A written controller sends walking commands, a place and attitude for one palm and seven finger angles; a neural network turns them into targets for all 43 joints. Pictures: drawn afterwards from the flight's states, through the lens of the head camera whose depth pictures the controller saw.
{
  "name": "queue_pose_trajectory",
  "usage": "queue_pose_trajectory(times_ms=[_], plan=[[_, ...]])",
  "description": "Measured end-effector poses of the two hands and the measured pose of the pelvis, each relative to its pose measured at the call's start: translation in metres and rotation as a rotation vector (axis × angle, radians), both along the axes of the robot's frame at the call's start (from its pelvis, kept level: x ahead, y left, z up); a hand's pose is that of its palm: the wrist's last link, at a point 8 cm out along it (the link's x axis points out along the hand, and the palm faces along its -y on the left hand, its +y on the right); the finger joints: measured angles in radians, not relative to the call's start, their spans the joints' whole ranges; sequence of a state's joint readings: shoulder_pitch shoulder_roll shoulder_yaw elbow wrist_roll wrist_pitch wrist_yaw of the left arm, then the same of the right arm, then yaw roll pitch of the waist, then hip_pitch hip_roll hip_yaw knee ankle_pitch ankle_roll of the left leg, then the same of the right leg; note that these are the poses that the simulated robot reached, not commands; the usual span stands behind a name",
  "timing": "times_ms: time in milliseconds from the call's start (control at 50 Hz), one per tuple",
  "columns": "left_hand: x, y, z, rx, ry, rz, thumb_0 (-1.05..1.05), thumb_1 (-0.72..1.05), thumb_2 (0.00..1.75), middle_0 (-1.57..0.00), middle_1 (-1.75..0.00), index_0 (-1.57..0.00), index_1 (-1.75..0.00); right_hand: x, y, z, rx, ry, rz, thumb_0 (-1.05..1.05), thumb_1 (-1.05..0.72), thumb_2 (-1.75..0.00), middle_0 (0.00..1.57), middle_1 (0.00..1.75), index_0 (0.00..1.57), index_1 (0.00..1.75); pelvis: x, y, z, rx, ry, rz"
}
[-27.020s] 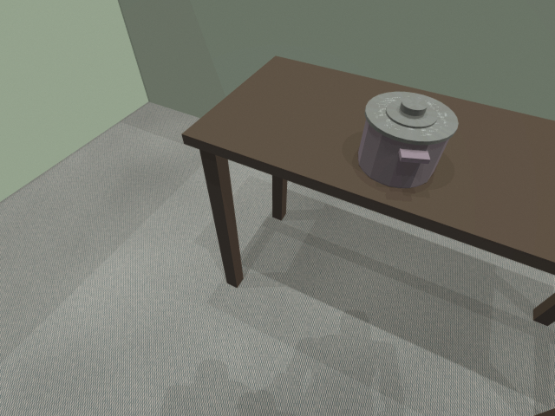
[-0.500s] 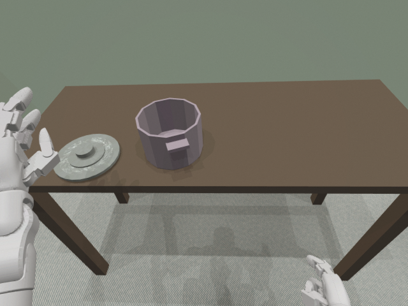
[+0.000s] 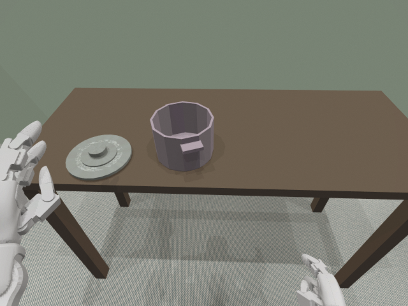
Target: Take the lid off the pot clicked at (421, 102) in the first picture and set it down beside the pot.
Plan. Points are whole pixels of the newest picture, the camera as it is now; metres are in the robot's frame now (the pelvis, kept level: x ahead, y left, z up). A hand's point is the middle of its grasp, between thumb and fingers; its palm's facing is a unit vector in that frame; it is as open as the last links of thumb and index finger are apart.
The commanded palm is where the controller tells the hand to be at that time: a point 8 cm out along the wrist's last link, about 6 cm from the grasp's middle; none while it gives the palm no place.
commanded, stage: draw the hand back to the body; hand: left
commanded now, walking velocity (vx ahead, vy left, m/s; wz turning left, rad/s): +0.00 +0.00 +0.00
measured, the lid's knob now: (97, 149) +0.49 +0.37 +0.01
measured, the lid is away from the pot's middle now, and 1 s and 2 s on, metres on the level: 0.25 0.25 0.25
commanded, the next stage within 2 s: step back with the hand held close in 0.22 s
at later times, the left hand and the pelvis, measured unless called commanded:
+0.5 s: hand (25, 205) +0.18 +0.27 +0.20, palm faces +0.40 -0.82 -0.40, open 7.4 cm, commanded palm +0.12 +0.31 +0.20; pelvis -0.01 +0.03 +0.00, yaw +0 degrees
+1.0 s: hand out of the picture +0.12 +0.28 +0.18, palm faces +0.40 -0.78 -0.48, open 7.4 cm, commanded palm +0.06 +0.33 +0.20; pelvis -0.07 +0.05 -0.02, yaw +1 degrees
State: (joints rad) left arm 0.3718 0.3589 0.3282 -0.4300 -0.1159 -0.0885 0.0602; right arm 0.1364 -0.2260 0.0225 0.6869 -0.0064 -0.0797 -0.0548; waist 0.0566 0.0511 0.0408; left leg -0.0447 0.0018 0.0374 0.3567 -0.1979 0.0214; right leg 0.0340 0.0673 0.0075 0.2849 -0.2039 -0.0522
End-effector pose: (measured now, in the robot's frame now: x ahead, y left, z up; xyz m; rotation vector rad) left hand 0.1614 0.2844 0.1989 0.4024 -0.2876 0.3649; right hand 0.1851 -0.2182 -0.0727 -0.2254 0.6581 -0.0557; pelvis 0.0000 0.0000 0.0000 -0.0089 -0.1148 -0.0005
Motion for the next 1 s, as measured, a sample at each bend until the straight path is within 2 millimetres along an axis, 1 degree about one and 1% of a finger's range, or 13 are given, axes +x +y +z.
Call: queue_pose_trajectory(times_ms=[120,260,340,420,460,500,560,640,720,880,1000], plan=[[-0.021,0.002,-0.002,0.000,0.006,0.001,0.01,0.89,0.90,-0.21,-0.30,-0.21,-0.30,0.002,0.012,0.004,-0.001,-0.023,0.024,0.02,-0.90,-0.90,0.20,0.30,0.20,0.30,-0.002,0.009,0.000,-0.005,-0.008,0.006],[-0.031,0.015,0.000,0.008,-0.008,0.029,0.01,0.89,0.90,-0.21,-0.30,-0.21,-0.30,-0.001,0.025,0.005,-0.008,-0.022,0.041,0.02,-0.90,-0.90,0.20,0.30,0.20,0.30,-0.008,0.015,-0.001,-0.009,-0.014,0.012],[-0.030,0.015,-0.002,-0.011,-0.014,0.023,0.01,0.89,0.90,-0.21,-0.30,-0.21,-0.30,-0.004,0.031,0.005,-0.006,-0.022,0.049,0.02,-0.90,-0.90,0.20,0.30,0.20,0.30,-0.010,0.019,-0.001,-0.010,-0.014,0.012],[-0.028,0.022,0.011,0.075,-0.055,0.011,0.02,0.89,0.90,-0.21,-0.30,-0.21,-0.30,-0.008,0.032,0.006,-0.011,-0.009,0.033,0.02,-0.90,-0.90,0.20,0.30,0.20,0.30,-0.011,0.023,-0.002,-0.018,0.024,0.006],[-0.026,0.026,0.014,0.108,-0.065,0.003,0.01,0.89,0.90,-0.21,-0.30,-0.21,-0.30,-0.012,0.031,0.007,-0.016,0.002,0.014,0.02,-0.90,-0.90,0.20,0.30,0.20,0.30,-0.012,0.026,-0.002,-0.021,0.044,0.002],[-0.022,0.027,0.012,0.116,-0.054,-0.016,0.01,0.89,0.90,-0.21,-0.30,-0.21,-0.30,-0.017,0.028,0.007,-0.023,0.013,-0.011,0.02,-0.90,-0.90,0.20,0.30,0.20,0.30,-0.013,0.031,-0.003,-0.021,0.060,-0.004],[-0.016,0.026,0.003,0.115,-0.007,-0.057,0.01,0.89,0.90,-0.21,-0.30,-0.20,-0.30,-0.025,0.023,0.006,-0.037,0.027,-0.052,0.02,-0.90,-0.90,0.20,0.30,0.20,0.30,-0.016,0.038,-0.003,-0.016,0.077,-0.011],[-0.017,0.027,-0.007,0.135,0.057,-0.103,0.01,0.89,0.90,-0.21,-0.30,-0.21,-0.30,-0.040,0.018,0.005,-0.051,0.048,-0.101,0.02,-0.90,-0.90,0.20,0.30,0.20,0.30,-0.021,0.045,-0.005,-0.010,0.090,-0.015],[-0.028,0.032,-0.006,0.172,0.068,-0.115,0.01,0.88,0.90,-0.21,-0.30,-0.21,-0.31,-0.055,0.018,0.004,-0.060,0.067,-0.121,0.02,-0.90,-0.90,0.20,0.30,0.20,0.30,-0.029,0.049,-0.008,-0.007,0.095,-0.014],[-0.061,0.039,0.003,0.222,-0.003,-0.057,0.01,0.88,0.90,-0.22,-0.30,-0.21,-0.31,-0.076,0.025,-0.003,-0.048,0.055,-0.105,0.02,-0.90,-0.90,0.20,0.30,0.20,0.30,-0.050,0.051,-0.014,-0.011,0.085,-0.001],[-0.079,0.038,0.000,0.207,-0.029,-0.010,0.01,0.88,0.90,-0.21,-0.30,-0.21,-0.31,-0.089,0.028,-0.010,-0.026,0.042,-0.091,0.02,-0.90,-0.90,0.20,0.30,0.20,0.30,-0.065,0.046,-0.017,-0.019,0.080,0.011]])
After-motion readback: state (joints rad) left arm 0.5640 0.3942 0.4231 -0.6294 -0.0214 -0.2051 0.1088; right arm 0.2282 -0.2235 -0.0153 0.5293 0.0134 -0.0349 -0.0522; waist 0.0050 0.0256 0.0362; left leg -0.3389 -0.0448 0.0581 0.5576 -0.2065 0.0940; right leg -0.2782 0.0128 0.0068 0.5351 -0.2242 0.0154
